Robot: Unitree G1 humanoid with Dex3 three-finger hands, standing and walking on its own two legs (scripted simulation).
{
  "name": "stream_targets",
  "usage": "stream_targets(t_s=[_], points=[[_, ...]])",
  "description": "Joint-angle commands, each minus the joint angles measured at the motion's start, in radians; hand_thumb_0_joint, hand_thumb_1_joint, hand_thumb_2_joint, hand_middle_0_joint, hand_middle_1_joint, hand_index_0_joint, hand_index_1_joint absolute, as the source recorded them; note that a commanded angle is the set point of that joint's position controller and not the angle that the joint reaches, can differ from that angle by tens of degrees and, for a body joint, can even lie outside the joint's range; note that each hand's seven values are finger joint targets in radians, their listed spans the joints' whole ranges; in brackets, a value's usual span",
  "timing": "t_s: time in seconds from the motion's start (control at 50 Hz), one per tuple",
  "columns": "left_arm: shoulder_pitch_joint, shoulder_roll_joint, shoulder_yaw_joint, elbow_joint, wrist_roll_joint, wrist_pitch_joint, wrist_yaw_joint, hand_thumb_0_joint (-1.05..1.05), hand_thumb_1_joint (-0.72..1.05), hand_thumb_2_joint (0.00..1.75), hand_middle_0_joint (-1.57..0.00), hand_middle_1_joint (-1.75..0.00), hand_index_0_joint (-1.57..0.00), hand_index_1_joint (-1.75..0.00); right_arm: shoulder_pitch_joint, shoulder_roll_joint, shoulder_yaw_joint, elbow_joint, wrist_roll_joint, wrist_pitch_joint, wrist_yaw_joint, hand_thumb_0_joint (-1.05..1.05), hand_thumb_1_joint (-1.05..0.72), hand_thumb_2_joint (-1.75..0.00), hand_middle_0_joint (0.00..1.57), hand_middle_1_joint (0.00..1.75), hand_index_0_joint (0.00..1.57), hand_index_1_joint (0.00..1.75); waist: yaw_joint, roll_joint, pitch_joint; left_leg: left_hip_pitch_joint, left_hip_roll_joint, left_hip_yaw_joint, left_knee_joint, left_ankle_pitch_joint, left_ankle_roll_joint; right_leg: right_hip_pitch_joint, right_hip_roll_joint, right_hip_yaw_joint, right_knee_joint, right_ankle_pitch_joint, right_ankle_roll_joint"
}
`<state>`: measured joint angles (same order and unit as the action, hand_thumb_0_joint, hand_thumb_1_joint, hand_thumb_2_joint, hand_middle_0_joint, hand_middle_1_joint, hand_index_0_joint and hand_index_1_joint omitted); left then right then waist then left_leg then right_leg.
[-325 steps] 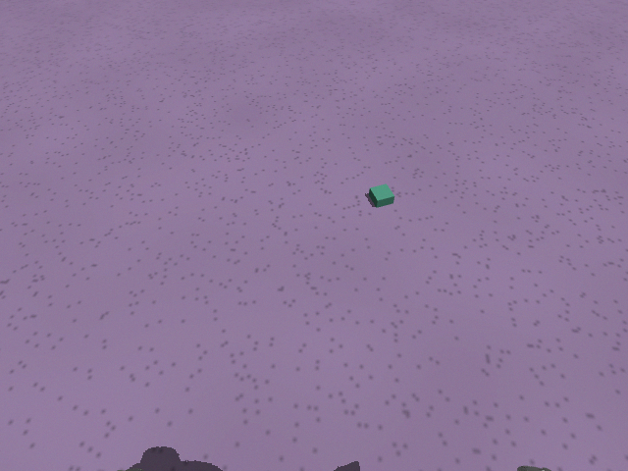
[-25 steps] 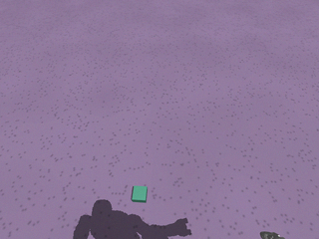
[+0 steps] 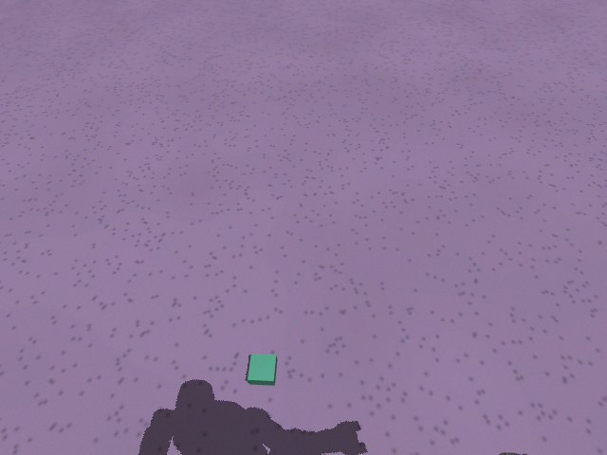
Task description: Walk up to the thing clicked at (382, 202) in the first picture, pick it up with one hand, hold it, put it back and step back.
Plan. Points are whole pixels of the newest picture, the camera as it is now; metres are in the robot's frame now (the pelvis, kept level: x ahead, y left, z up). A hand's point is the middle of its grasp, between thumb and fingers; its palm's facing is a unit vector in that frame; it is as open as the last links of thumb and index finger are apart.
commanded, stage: stand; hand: left
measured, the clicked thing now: (262, 369) +0.46 +0.16 -0.76
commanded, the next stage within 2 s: walk up in 1.84 s
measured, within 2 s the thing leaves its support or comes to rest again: neither
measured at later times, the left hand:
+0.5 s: hand out of the picture +0.07 +0.24 -0.16, palm faces -0.03 -0.94 -0.34, open 7.3 cm
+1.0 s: hand out of the picture +0.07 +0.23 -0.16, palm faces -0.04 -0.94 -0.35, open 7.3 cm
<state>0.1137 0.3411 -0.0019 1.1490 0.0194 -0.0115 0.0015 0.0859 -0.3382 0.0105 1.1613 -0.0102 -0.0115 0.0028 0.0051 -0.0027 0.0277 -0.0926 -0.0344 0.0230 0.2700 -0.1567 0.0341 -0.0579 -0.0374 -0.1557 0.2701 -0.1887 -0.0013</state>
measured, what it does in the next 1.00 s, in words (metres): stands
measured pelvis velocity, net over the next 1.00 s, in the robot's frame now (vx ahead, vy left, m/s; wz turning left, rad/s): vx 0.00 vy -0.02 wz -0.02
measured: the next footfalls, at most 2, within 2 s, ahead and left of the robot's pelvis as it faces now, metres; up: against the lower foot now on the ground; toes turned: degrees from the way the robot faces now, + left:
none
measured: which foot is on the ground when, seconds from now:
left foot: down 0.00-1.00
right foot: down 0.00-1.00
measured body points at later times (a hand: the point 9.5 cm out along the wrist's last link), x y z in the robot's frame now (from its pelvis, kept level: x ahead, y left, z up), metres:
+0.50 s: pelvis +0.00 -0.01 +0.00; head +0.01 -0.01 +0.45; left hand +0.07 +0.29 -0.13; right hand +0.08 -0.31 -0.14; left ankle -0.01 +0.09 -0.75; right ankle -0.03 -0.11 -0.75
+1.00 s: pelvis +0.00 -0.02 +0.00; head +0.00 -0.03 +0.45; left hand +0.08 +0.27 -0.13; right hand +0.07 -0.32 -0.14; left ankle -0.01 +0.09 -0.75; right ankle -0.03 -0.11 -0.75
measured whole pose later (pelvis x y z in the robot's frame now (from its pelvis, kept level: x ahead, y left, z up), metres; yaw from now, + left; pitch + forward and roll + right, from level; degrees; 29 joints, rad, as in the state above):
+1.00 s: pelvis +0.00 -0.02 +0.00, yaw -1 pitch -2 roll +0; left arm 0.11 0.34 0.00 1.14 0.02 -0.01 0.00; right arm 0.10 -0.34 0.02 1.14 -0.01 -0.01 0.00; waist 0.01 0.00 0.03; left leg -0.09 0.01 0.03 0.28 -0.17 0.00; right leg -0.05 0.00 -0.14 0.27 -0.19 -0.04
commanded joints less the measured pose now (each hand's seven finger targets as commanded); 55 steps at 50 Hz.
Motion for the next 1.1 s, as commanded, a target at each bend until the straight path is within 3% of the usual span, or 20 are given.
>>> stream_targets(t_s=[0.0, 0.1, 0.28, 0.46, 0.64, 0.86, 0.96, 1.08], points=[[-0.034, 0.202, 0.038, -0.062, -0.006, -0.022, 0.012, 0.00, 0.90, 0.90, -0.20, -0.30, -0.20, -0.30, -0.052, -0.214, -0.040, -0.067, 0.000, -0.024, -0.017, 0.00, -0.90, -0.90, 0.20, 0.30, 0.20, 0.30, 0.001, -0.004, -0.079, 0.002, 0.173, -0.131, -0.019, 0.241, -0.018, 0.040, -0.146, 0.136, -0.038, 0.151, -0.012], [-0.036, 0.214, 0.042, -0.064, -0.008, -0.023, 0.012, 0.00, 0.90, 0.90, -0.20, -0.30, -0.20, -0.30, -0.044, -0.206, -0.034, -0.064, 0.002, -0.024, -0.017, 0.00, -0.90, -0.90, 0.20, 0.30, 0.20, 0.30, 0.003, 0.000, -0.076, 0.005, 0.176, -0.134, -0.026, 0.247, -0.018, 0.044, -0.145, 0.144, -0.038, 0.169, -0.013], [-0.038, 0.202, 0.040, -0.063, -0.007, -0.020, 0.009, 0.00, 0.90, 0.90, -0.20, -0.30, -0.20, -0.30, -0.042, -0.215, -0.034, -0.068, 0.001, -0.023, -0.019, 0.00, -0.90, -0.90, 0.20, 0.30, 0.20, 0.30, 0.001, 0.011, -0.053, -0.016, 0.171, -0.129, -0.038, 0.179, -0.023, 0.028, -0.138, 0.149, -0.055, 0.104, -0.013], [-0.038, 0.208, 0.037, -0.069, -0.008, -0.022, 0.009, 0.00, 0.90, 0.90, -0.20, -0.30, -0.20, -0.30, -0.043, -0.217, -0.034, -0.071, -0.001, -0.024, -0.019, 0.00, -0.90, -0.90, 0.20, 0.30, 0.20, 0.30, 0.003, 0.006, -0.081, 0.017, 0.180, -0.120, -0.014, 0.234, -0.017, 0.029, -0.141, 0.157, -0.040, 0.186, -0.018], [-0.042, 0.215, 0.040, -0.066, -0.009, -0.022, 0.011, 0.00, 0.90, 0.90, -0.20, -0.30, -0.20, -0.30, -0.033, -0.211, -0.033, -0.072, 0.000, -0.020, -0.019, 0.00, -0.90, -0.90, 0.20, 0.30, 0.20, 0.30, 0.000, 0.003, -0.071, -0.003, 0.175, -0.116, -0.024, 0.187, -0.021, 0.038, -0.139, 0.158, -0.047, 0.159, -0.019], [-0.029, 0.218, 0.038, -0.067, -0.008, -0.023, 0.012, 0.00, 0.90, 0.90, -0.20, -0.30, -0.20, -0.30, -0.032, -0.208, -0.031, -0.081, -0.001, -0.020, -0.020, 0.00, -0.90, -0.90, 0.20, 0.30, 0.20, 0.30, 0.005, -0.010, -0.072, 0.017, 0.179, -0.108, -0.006, 0.206, -0.020, 0.031, -0.136, 0.160, -0.040, 0.219, -0.015], [-0.033, 0.220, 0.039, -0.063, -0.008, -0.023, 0.011, 0.00, 0.90, 0.90, -0.20, -0.30, -0.20, -0.30, -0.023, -0.210, -0.031, -0.080, -0.001, -0.016, -0.019, 0.00, -0.90, -0.90, 0.20, 0.30, 0.20, 0.30, 0.000, -0.004, -0.044, -0.005, 0.176, -0.109, -0.020, 0.135, -0.022, 0.012, -0.131, 0.169, -0.060, 0.137, -0.016], [-0.038, 0.219, 0.039, -0.070, -0.009, -0.023, 0.010, 0.00, 0.90, 0.90, -0.20, -0.30, -0.20, -0.30, -0.023, -0.208, -0.030, -0.084, -0.002, -0.020, -0.019, 0.00, -0.90, -0.90, 0.20, 0.30, 0.20, 0.30, -0.001, 0.000, -0.075, 0.009, 0.182, -0.103, -0.009, 0.170, -0.022, 0.032, -0.135, 0.174, -0.047, 0.195, -0.022]])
